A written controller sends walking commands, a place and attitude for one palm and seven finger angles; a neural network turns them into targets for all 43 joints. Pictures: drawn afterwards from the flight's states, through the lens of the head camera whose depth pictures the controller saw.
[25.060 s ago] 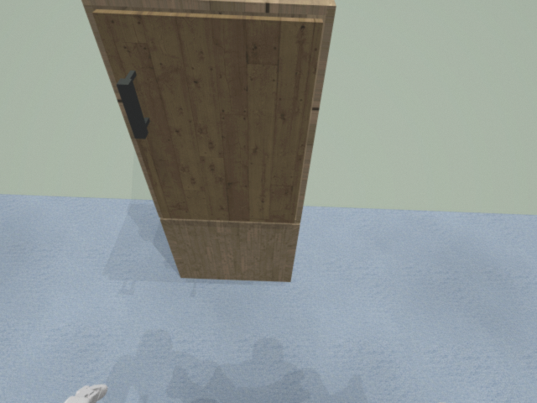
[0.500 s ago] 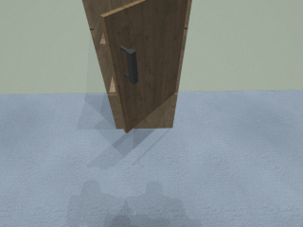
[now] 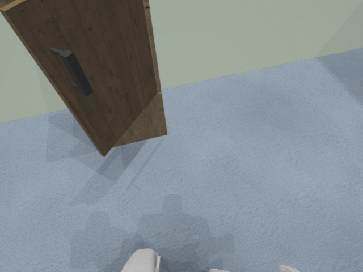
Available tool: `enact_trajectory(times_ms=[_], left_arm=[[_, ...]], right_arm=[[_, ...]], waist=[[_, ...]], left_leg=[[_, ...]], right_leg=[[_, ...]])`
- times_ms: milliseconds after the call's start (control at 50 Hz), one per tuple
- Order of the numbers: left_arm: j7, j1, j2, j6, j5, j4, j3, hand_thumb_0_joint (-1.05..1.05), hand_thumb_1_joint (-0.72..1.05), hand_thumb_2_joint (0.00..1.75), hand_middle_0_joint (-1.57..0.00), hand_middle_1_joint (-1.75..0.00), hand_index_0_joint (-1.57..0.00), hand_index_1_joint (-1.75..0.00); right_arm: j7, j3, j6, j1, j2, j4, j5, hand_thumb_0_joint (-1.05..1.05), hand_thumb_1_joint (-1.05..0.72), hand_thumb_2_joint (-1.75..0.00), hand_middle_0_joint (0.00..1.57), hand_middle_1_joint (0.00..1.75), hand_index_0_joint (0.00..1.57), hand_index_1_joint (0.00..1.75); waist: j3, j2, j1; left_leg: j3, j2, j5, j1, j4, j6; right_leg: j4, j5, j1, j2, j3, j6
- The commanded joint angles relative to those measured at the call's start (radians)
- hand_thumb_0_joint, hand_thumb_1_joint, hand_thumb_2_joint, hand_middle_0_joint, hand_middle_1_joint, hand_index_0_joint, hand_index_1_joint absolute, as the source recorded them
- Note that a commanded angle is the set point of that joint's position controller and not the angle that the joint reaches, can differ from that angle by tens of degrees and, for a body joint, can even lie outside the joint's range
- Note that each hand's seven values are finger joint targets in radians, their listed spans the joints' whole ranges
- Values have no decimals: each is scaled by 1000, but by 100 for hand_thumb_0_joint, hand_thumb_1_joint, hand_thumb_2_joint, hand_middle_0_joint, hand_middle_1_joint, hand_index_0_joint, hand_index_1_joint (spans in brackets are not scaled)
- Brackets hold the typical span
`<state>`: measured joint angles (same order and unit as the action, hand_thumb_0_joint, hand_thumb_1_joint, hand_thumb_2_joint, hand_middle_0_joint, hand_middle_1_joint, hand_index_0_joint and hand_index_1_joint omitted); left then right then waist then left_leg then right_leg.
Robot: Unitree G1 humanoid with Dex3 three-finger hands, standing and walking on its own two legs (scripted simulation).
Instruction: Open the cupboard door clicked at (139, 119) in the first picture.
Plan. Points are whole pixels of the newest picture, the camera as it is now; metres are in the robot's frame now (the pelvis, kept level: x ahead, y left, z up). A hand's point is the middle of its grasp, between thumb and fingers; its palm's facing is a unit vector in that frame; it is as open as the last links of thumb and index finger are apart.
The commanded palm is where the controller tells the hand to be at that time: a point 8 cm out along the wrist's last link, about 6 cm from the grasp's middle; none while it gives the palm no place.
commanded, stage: walk to a spot facing it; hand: left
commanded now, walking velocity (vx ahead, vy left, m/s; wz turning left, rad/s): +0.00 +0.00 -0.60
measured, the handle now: (71, 72) +0.55 +0.33 +0.08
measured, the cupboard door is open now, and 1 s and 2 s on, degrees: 46 46 46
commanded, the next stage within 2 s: none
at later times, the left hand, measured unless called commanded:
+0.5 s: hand (95, 249) +0.17 +0.25 -0.17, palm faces -0.22 -0.95 -0.22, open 7.4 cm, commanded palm none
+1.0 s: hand (146, 218) +0.25 +0.13 -0.16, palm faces -0.56 -0.80 -0.21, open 7.4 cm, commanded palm none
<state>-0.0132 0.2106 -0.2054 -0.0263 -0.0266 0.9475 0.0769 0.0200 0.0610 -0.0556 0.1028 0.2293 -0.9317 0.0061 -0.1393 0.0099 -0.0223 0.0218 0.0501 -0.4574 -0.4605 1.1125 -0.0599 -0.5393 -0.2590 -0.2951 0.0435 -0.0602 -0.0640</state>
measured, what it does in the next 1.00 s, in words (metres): steps on the spot, turning right: left foot, then right foot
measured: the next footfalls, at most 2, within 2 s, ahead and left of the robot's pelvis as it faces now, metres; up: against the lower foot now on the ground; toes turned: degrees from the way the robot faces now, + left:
left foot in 0.30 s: +0.07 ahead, +0.16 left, +0.00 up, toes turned -12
right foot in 0.68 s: +0.03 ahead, -0.10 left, +0.00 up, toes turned -30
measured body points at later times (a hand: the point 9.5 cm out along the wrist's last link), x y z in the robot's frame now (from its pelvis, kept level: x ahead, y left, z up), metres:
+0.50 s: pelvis +0.03 +0.05 +0.01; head +0.11 +0.07 +0.45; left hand +0.18 +0.30 -0.15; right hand +0.04 -0.21 -0.12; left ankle +0.03 +0.17 -0.74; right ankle -0.03 -0.09 -0.65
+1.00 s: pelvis +0.07 +0.01 +0.00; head +0.11 -0.01 +0.45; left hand +0.28 +0.17 -0.14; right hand -0.02 -0.24 -0.14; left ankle +0.15 +0.13 -0.70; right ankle -0.01 -0.08 -0.74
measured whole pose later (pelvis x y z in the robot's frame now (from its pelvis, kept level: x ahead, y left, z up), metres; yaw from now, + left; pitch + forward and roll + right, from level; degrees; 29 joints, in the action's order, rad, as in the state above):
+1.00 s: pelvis +0.07 +0.01 +0.00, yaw -36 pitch +2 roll +1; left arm 0.02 0.20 -0.21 -0.01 -0.03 0.91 0.06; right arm -0.01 0.05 -0.03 0.20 0.23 -0.90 0.01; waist -0.07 0.02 0.00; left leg 0.04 0.06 -0.42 -0.41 0.80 -0.07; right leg -0.48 -0.27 -0.24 0.04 -0.10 -0.03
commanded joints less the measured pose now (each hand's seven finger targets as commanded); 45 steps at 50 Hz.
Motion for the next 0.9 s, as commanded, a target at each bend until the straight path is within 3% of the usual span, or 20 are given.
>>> enact_trajectory(times_ms=[0,140,220,240,260,280,300,320,340,400,540,580,620,640,660,680,720,780,820,880], left_arm=[[-11,62,-210,20,1,-58,46,0,90,90,-20,-30,-20,-30],[-10,84,-216,13,-4,-69,56,0,90,90,-20,-30,-20,-30],[-11,15,-212,4,1,-87,55,0,90,90,-20,-30,-20,-30],[-10,-14,-197,2,9,-99,49,0,90,90,-20,-30,-20,-30],[-3,1,-138,0,20,-117,38,0,90,90,-20,-30,-20,-30],[11,-10,-121,3,20,-136,31,0,90,90,-20,-30,-20,-30],[15,-48,-163,-1,8,-139,35,0,90,90,-20,-30,-20,-30],[25,-10,-151,5,6,-155,37,0,90,90,-20,-30,-20,-30],[28,-19,-144,-2,-9,-117,46,0,90,90,-20,-30,-20,-30],[42,-11,-125,-15,5,-114,37,0,90,90,-20,-30,-20,-30],[59,-133,-96,-9,7,-145,10,0,90,90,-20,-30,-20,-30],[58,-123,-103,-6,8,-139,9,0,90,90,-20,-30,-20,-30],[53,-28,-135,2,8,-115,17,0,90,90,-20,-30,-20,-30],[43,73,-201,13,2,-82,32,0,90,90,-20,-30,-20,-30],[20,159,-333,21,-6,-60,63,0,90,90,-20,-30,-20,-30],[5,187,-344,18,13,-44,62,0,90,90,-20,-30,-20,-30],[-10,29,-261,2,9,-90,50,0,90,90,-20,-30,-20,-30],[-7,-42,-221,13,7,-120,30,0,90,90,-20,-30,-20,-30],[-2,-41,-227,19,2,-116,31,0,90,90,-20,-30,-20,-30],[13,-14,-237,27,1,-106,37,0,90,90,-20,-30,-20,-30]], right_arm=[[4,18,17,1,50,77,1,0,-90,-90,20,30,20,30],[17,17,34,-67,66,124,-9,0,-90,-90,20,30,20,30],[22,18,44,23,77,104,-17,0,-90,-90,20,30,20,30],[28,21,52,85,101,85,-14,0,-90,-90,20,30,20,30],[33,33,65,113,181,84,0,0,-90,-90,20,30,20,30],[36,47,64,133,260,96,13,0,-90,-90,20,30,20,30],[39,37,56,131,247,106,22,0,-90,-90,20,30,20,30],[41,27,56,68,222,143,25,0,-90,-90,20,30,20,30],[39,18,66,68,175,126,32,0,-90,-90,20,30,20,30],[39,5,67,88,142,128,25,0,-90,-90,20,30,20,30],[26,25,60,205,184,75,27,0,-90,-90,20,30,20,30],[21,29,59,207,202,71,26,0,-90,-90,20,30,20,30],[15,33,57,178,205,80,16,0,-90,-90,20,30,20,30],[10,31,57,161,185,93,3,0,-90,-90,20,30,20,30],[5,6,56,104,87,150,-8,0,-90,-90,20,30,20,30],[18,3,39,83,125,149,-5,0,-90,-90,20,30,20,30],[11,11,29,73,103,126,-4,0,-90,-90,20,30,20,30],[-3,10,20,102,96,99,7,0,-90,-90,20,30,20,30],[-11,11,24,115,84,94,11,0,-90,-90,20,30,20,30],[-20,14,37,80,82,110,13,0,-90,-90,20,30,20,30]], waist=[[191,76,-7],[195,140,-26],[218,135,27],[235,81,63],[247,-134,68],[229,-348,68],[182,-216,78],[143,-104,26],[138,-201,18],[166,-217,10],[177,-233,71],[171,-245,65],[199,-183,2],[262,-30,-51],[280,321,-92],[288,275,-104],[169,215,-36],[156,135,16],[169,93,19],[139,135,-1]], left_leg=[[-31,-1,65,-52,-50,-11],[-47,-33,3,-14,-265,-4],[-52,-50,138,217,-558,8],[-58,-11,235,380,-691,18],[-263,194,251,516,-816,78],[-462,432,446,520,-852,188],[-441,460,543,402,-824,256],[-356,437,540,313,-807,267],[-291,335,714,326,-786,226],[-63,237,873,396,-715,172],[37,255,844,445,-675,158],[51,273,854,423,-643,146],[82,259,789,331,-520,98],[150,211,631,178,-338,41],[193,26,-131,-126,-41,-19],[6,36,-238,-146,71,-9],[-23,80,-87,-168,95,-7],[-3,61,24,-64,15,-26],[18,42,51,-19,-85,-28],[34,18,60,-27,-210,-24]], right_leg=[[186,370,165,-232,-314,-125],[139,550,216,-227,-402,-138],[75,505,78,-172,-409,-71],[33,384,-32,-131,-358,-25],[-92,75,-215,-5,-239,36],[-341,-370,-322,51,-48,99],[-515,-366,-301,0,-53,110],[-576,-312,-280,-37,-11,124],[-640,-266,-305,-17,-17,129],[-654,-189,-309,-47,32,136],[-274,-157,-172,-45,153,107],[-172,-147,-97,-35,169,87],[30,36,111,-35,158,59],[114,309,337,-140,40,14],[154,732,473,-437,-380,-119],[140,770,412,-470,-382,-196],[182,414,259,-348,-298,-166],[207,279,117,-276,-214,-124],[236,97,103,-254,-226,-121],[277,-113,102,-232,-275,-128]])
